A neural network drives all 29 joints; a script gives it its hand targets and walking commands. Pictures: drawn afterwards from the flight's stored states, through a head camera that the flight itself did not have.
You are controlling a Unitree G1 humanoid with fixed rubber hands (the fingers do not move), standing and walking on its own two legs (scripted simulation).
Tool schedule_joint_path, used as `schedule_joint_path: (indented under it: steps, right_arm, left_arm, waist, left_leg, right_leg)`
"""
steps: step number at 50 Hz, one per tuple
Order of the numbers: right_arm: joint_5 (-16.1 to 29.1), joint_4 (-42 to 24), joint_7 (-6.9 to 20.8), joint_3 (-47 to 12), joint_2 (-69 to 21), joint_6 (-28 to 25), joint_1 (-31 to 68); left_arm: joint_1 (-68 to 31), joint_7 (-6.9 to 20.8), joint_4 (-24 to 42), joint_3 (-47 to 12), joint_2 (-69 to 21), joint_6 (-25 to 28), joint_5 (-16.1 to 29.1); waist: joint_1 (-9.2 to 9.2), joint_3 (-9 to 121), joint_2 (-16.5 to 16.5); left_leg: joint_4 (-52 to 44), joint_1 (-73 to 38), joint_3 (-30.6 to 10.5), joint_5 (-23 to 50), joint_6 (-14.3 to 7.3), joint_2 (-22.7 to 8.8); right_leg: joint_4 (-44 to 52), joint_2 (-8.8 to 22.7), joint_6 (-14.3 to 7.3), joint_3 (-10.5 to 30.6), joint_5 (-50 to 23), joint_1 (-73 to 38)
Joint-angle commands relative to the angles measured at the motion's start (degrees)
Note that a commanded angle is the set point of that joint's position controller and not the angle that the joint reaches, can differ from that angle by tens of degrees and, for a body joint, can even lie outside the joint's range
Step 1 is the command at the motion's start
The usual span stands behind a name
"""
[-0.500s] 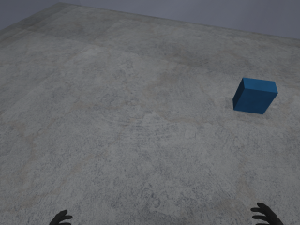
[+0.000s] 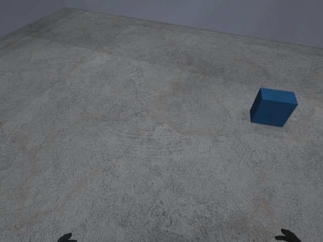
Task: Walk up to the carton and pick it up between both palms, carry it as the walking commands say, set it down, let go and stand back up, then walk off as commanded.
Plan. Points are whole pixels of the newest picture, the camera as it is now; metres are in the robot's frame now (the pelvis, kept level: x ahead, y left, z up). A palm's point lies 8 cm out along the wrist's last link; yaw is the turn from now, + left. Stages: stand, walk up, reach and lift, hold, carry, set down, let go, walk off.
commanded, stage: walk up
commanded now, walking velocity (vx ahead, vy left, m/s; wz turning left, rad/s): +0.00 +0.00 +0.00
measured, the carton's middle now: (271, 107) +1.22 -0.86 -0.65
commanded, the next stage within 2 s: none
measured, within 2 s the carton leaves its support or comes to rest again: neither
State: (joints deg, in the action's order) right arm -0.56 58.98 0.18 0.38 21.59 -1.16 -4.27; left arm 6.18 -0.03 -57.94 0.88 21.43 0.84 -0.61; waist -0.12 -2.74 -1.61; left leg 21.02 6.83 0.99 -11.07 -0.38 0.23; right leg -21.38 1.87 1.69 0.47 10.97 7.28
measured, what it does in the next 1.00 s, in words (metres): walks ahead, turning right: right foot, then left foot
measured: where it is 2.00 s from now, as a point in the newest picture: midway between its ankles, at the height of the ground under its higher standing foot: (235, 201)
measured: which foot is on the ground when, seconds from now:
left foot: down 0.00-0.44, up 0.46-0.64, down 0.66-1.00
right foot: down 0.00-0.14, up 0.16-0.40, down 0.42-0.68, up 0.70-1.00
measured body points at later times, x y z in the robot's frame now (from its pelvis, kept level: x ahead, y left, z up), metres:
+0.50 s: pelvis +0.06 -0.08 -0.03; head +0.05 -0.10 +0.42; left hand +0.28 +0.24 -0.08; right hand +0.08 -0.48 -0.10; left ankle +0.02 +0.08 -0.70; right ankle +0.09 -0.23 -0.75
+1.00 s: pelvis +0.21 -0.18 -0.01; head +0.22 -0.17 +0.44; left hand +0.51 +0.03 -0.09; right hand +0.07 -0.55 -0.05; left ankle +0.21 -0.03 -0.75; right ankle +0.21 -0.38 -0.72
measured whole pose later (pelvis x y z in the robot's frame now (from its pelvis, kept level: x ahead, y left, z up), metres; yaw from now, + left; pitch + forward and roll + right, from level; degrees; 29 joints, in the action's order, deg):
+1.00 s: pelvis +0.21 -0.18 -0.01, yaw -28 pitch +0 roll +0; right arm -1.5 44.6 1.7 5.8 31.4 -7.0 -19.4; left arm 11.0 7.7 -42.5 5.8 28.8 1.5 -1.1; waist -4.2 -1.0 -2.7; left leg 25.1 4.6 13.8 -18.8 2.4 -8.1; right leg -37.7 5.9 -0.4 -0.3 14.6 26.4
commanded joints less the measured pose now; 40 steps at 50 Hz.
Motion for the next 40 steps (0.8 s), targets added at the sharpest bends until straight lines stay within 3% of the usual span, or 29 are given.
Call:
schedule_joint_path:
  steps: [1,2,3,4,5,6,7,9,11,15,16,17,18,19,20,21,22,23,25,26,28,30,31,32,33,34,36,38,40]
  right_arm:
    - [-0.24,-2.49,-0.03,1.61,9.47,-0.89,1.95]
    - [0.11,-2.33,0.04,1.57,9.35,-0.62,1.44]
    - [-0.62,-5.2,-0.09,7.02,19.45,-2.48,-3.1]
    - [-0.84,-4.17,-0.68,8.17,20.94,-3.15,-8.01]
    - [-1.17,-4.36,-0.94,9.32,23.07,-3.58,-7.86]
    - [-0.96,-6.06,-0.94,8.83,21.99,-3.83,-3.18]
    - [-0.94,-7.06,-0.8,9.33,22.44,-3.8,-3.23]
    - [-1.16,-9.12,-0.69,10.18,22.26,-4.3,-3.5]
    - [-1.49,-10.8,-0.55,10.43,22.54,-4.5,-3.0]
    - [-1.47,-12.66,0.6,10.14,20.77,-4.26,-0.56]
    - [-1.14,-12.63,0.96,10.04,21.25,-4.24,-1.02]
    - [-1.24,-13.18,1.16,9.23,19.9,-4.33,0.27]
    - [-0.86,-14.5,1.19,8.85,18.36,-3.8,-0.01]
    - [-0.71,-15.41,1.41,7.57,15.2,-3.48,-0.38]
    - [-0.21,-17.08,1.67,6.1,11.25,-3.52,-1.55]
    - [-1.09,-16.97,1.5,5.95,13.7,-3.39,-2.59]
    - [-1.07,-15.3,2.06,6.71,15.77,-3.84,-4.88]
    - [-0.81,-14.49,2.1,7.45,17.43,-3.78,-4.56]
    - [0.64,-13.91,2.23,6.62,17.26,-4.23,-5.58]
    - [1.34,-13.73,2.21,6.76,18.22,-4.31,-7.42]
    - [1.01,-12.74,1.91,7.03,19.15,-4.64,-12.61]
    - [-0.19,-10.66,1.09,7.8,18.45,-5.43,-21.39]
    - [-1.24,-10.29,0.4,8.85,20.43,-5.61,-23.31]
    - [-2.51,-11.94,-0.49,10.26,26.23,-6.11,-23.42]
    - [-1.76,-15.7,-0.96,9.59,26.26,-6.16,-13.27]
    - [-1.42,-17.03,-0.95,9.29,25.41,-6.31,-7.52]
    - [-0.58,-17.82,-0.74,8.91,21.33,-6.92,-5.7]
    - [-1.26,-16.37,-0.13,8.34,19.75,-7.14,-11.3]
    - [-1.02,-16.61,0.52,8.48,20.17,-6.74,-10.97]
  left_arm:
    - [-1.6,-0.29,2.09,1.69,10.46,0.72,-0.34]
    - [-3.7,-0.26,1.75,1.74,11.51,0.54,-0.22]
    - [-3.05,3.16,10.46,4.3,15.68,-0.89,-1.51]
    - [-7.09,4.98,12.35,5.16,14.83,-1.1,-1.68]
    - [-9.66,5.55,13.58,4.5,13.11,-1.37,-2.03]
    - [-4.32,5.96,11.96,4.48,14.48,-1.76,-2.05]
    - [-4.29,6.49,12.88,5.17,15.3,-2.12,-1.63]
    - [-1.36,7.52,14.67,6.1,16.39,-1.82,-2.41]
    - [0.04,8.4,15.68,6.76,15.34,-1.66,-2.3]
    - [1.27,9.5,15.6,7.26,14.81,-1.15,-1.36]
    - [2.96,9.56,15.05,7.43,15.09,-0.9,-1.22]
    - [3.67,9.31,14.25,7.94,14.67,-0.61,-1.28]
    - [10.47,8.73,12.59,9.05,17.72,-0.21,-1.54]
    - [19.81,7.35,9.89,10.69,21.41,0.29,-1.63]
    - [17.21,6.01,12.16,11.05,25.98,0.66,-1.17]
    - [13.11,5.72,13.32,10.97,25.64,0.74,-0.67]
    - [9.43,5.41,14.88,9.27,21.85,0.97,0.3]
    - [8.52,5.66,15.01,8.88,20.88,1.03,0.94]
    - [7.04,5.1,16.54,8.71,20.8,1.71,0.12]
    - [6.79,5.83,16.82,8.96,21.84,0.91,-0.23]
    - [3.38,5.58,18.43,8.3,21.37,0.68,-0.13]
    - [-1.26,5.78,20.77,7.55,18.48,0.29,-0.82]
    - [0.08,5.66,21.86,6.81,14.98,0.18,-0.68]
    - [-1.35,5.55,23.77,5.53,10.56,0.42,-0.65]
    - [2.05,5.01,22.2,6.0,14.45,-0.5,-1.28]
    - [6.9,5.12,20.28,7.0,17.82,-0.87,-1.04]
    - [8.92,6.12,18.25,7.92,19.35,-0.5,-0.48]
    - [6.75,6.45,18.95,7.73,17.76,0.14,-0.18]
    - [6.64,6.71,18.63,7.25,16.41,0.63,-0.14]
  waist:
    - [-0.02,2.03,2.26]
    - [-1.16,1.49,0.86]
    - [-3.38,3.93,1.43]
    - [-6.32,1.04,8.79]
    - [-6.35,-3.8,11.03]
    - [-2.43,-5.02,9.71]
    - [-2.43,-2.29,9.34]
    - [-1.8,2.63,6.01]
    - [-1.49,0.95,8.75]
    - [-1.06,0.6,7.89]
    - [-0.33,2.31,8.73]
    - [1.56,1.31,4.94]
    - [4.55,5.64,-2.97]
    - [9.42,7.85,-15.22]
    - [7.32,4.37,-26.55]
    - [4.22,0.61,-16.91]
    - [1.3,-1.96,-10.6]
    - [1.66,-1.52,-6.27]
    - [0.97,0.98,-7.85]
    - [0.82,1.82,-11.38]
    - [-1.23,0.94,-11.44]
    - [-6.19,3.71,-8.76]
    - [-8.25,5.46,2.41]
    - [-9.74,4.37,18.73]
    - [-5.24,-1.23,10.57]
    - [-1.87,-1.09,7.96]
    - [0.08,-1.52,6.8]
    - [-2.1,-2.59,10.12]
    - [-2.66,-3.29,12.22]
  left_leg:
    - [-4.13,-0.99,-4.98,2.59,-0.89,-6.32]
    - [-4.76,0.04,-5.59,1.2,-1.12,-6.59]
    - [1.87,-13.65,-2.96,-18.45,-4.41,-6.72]
    - [-5.46,-16.87,-12.89,-26.67,-7.43,-14.43]
    - [-11.34,-12.02,-18.17,-29.5,-11.29,-23.2]
    - [-11.31,-4.52,-14.29,-23.44,-10.77,-22.85]
    - [-10.6,-4.46,-14.24,-19.93,-12.44,-24.53]
    - [-10.42,-5.25,-11.98,-21.39,-13.67,-24.89]
    - [-9.96,-2.57,-8.93,-21.45,-13.77,-25.99]
    - [-6.06,3.53,3.38,-18.21,-11.08,-18.7]
    - [-2.93,6.32,6.01,-18.57,-9.43,-17.34]
    - [2.06,10.92,8.46,-19.79,-8.46,-15.81]
    - [13.78,14.53,9.9,-14.79,-6.18,-11.9]
    - [36.77,25.89,12.84,-12.0,-4.23,-6.04]
    - [48.1,39.3,6.56,-24.48,-1.73,-0.42]
    - [49.67,37.05,0.5,-20.37,-1.48,-4.71]
    - [47.16,34.27,0.01,-13.05,-1.06,-5.55]
    - [42.15,29.71,-1.88,-10.84,-1.21,-6.31]
    - [29.65,19.77,0.12,-16.43,-1.0,-4.74]
    - [25.0,13.63,2.53,-19.16,-0.56,-3.74]
    - [17.24,8.51,1.6,-15.86,-0.51,-4.56]
    - [10.48,-3.84,6.0,-4.32,-0.18,-1.22]
    - [4.06,-13.52,-5.73,-11.4,-1.21,-7.69]
    - [-9.45,-11.74,-28.88,-33.01,-4.4,-22.18]
    - [-15.18,-1.07,-32.25,-35.62,-4.98,-28.24]
    - [-15.28,1.79,-28.68,-35.17,-4.04,-26.83]
    - [-13.59,3.04,-18.66,-30.31,-5.38,-21.64]
    - [-10.58,0.37,-10.76,-17.93,-8.64,-19.84]
    - [-10.63,1.9,-5.47,-17.2,-11.81,-19.8]
  right_leg:
    - [4.5,5.29,-2.98,5.03,-3.18,1.38]
    - [4.65,5.28,-2.99,5.61,-3.02,1.8]
    - [-3.06,2.58,-6.09,8.32,14.15,20.63]
    - [-11.62,1.26,-4.9,6.33,17.43,33.36]
    - [-24.05,2.94,-2.84,2.53,13.4,37.13]
    - [-27.53,5.17,-1.65,5.84,10.13,31.82]
    - [-26.48,5.55,-1.1,3.67,11.37,28.62]
    - [-26.11,6.88,-1.85,4.81,11.75,25.97]
    - [-25.65,7.48,-1.46,2.77,14.41,26.74]
    - [-18.54,4.3,-1.57,-4.98,10.92,17.82]
    - [-17.17,4.51,-2.05,-6.07,4.97,12.69]
    - [-12.3,2.91,-2.73,-7.31,3.66,7.68]
    - [-11.73,-0.36,-4.53,-4.32,4.08,-1.04]
    - [-1.99,4.11,-9.23,10.18,18.87,-13.17]
    - [10.14,12.92,-13.2,33.76,31.01,-11.76]
    - [12.59,16.89,-15.25,37.68,31.6,-6.1]
    - [10.14,13.08,-14.07,31.57,22.63,-3.86]
    - [7.3,11.54,-14.65,24.78,14.95,-0.37]
    - [5.91,10.54,-14.82,15.76,11.99,8.9]
    - [5.43,9.1,-14.44,13.04,12.83,11.88]
    - [3.81,9.91,-13.16,14.18,13.94,15.5]
    - [-4.25,6.48,-10.38,11.25,18.55,22.34]
    - [-16.86,2.61,-8.53,7.61,22.32,33.15]
    - [-34.66,-5.15,-5.29,4.99,18.59,42.79]
    - [-40.87,-1.25,-4.03,14.52,10.53,41.01]
    - [-42.97,-0.45,-3.84,13.89,7.45,36.6]
    - [-41.05,1.97,-3.43,9.76,5.72,31.22]
    - [-35.02,2.78,-1.96,4.85,8.42,29.65]
    - [-30.07,4.05,-0.93,3.58,6.72,28.61]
